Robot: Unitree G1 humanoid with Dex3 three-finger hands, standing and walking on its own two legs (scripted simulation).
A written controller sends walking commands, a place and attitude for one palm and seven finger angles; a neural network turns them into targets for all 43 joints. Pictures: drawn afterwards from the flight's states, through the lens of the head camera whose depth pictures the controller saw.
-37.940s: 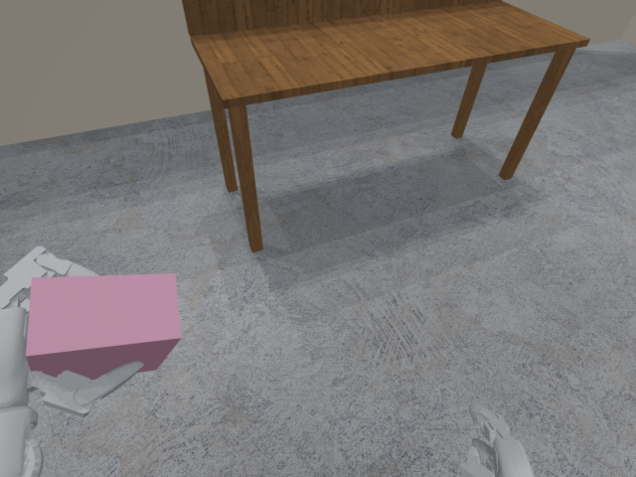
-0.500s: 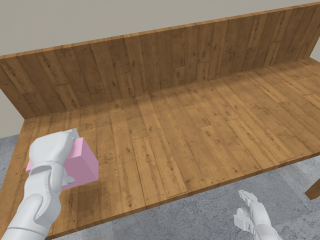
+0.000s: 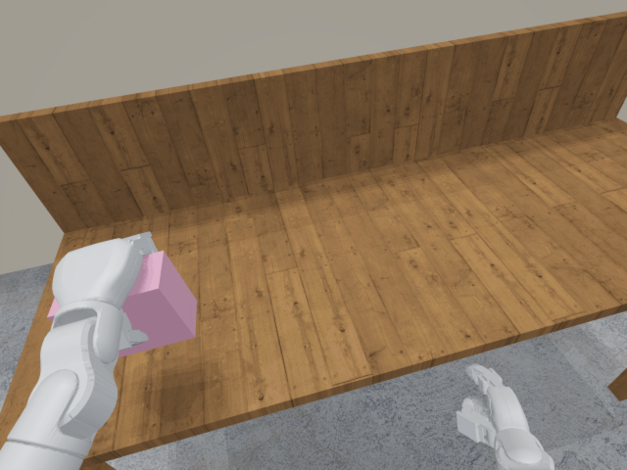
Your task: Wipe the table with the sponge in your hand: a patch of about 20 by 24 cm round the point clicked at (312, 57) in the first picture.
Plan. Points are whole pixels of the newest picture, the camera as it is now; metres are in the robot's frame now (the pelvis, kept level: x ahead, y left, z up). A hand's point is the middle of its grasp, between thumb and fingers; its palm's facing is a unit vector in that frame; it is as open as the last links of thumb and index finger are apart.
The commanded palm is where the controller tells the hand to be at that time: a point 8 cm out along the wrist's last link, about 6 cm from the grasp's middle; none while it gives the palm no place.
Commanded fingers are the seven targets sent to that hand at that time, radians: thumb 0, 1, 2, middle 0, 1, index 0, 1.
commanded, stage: lift the sponge slowly off the table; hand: left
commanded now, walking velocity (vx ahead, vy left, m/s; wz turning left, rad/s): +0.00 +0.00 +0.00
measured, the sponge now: (137, 315) +0.26 +0.28 +0.08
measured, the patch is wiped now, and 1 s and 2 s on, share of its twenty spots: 0.95 0.95 0.95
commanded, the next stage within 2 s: bring the sponge back beside the body in 0.06 s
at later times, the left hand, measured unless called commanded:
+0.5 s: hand (112, 314) +0.24 +0.29 +0.11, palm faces +0.06 -0.09 -0.99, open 10.4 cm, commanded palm +0.21 +0.29 +0.18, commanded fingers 0.00 0.10 1.30 -1.20 -1.60 -1.20 -1.60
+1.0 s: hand (100, 338) +0.21 +0.29 +0.11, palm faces +0.07 -0.12 -0.99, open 10.4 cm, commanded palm +0.17 +0.28 +0.18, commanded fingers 0.00 0.10 1.30 -1.20 -1.60 -1.20 -1.60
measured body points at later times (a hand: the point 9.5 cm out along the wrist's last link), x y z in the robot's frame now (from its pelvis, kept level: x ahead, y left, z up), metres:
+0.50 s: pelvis -0.01 +0.00 +0.00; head -0.03 -0.04 +0.45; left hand +0.23 +0.29 +0.16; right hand +0.24 -0.21 -0.08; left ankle +0.01 +0.11 -0.74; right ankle -0.01 -0.10 -0.74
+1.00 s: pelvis -0.01 +0.00 +0.00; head -0.03 -0.04 +0.45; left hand +0.20 +0.29 +0.16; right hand +0.25 -0.20 -0.07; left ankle +0.01 +0.11 -0.74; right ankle -0.01 -0.10 -0.74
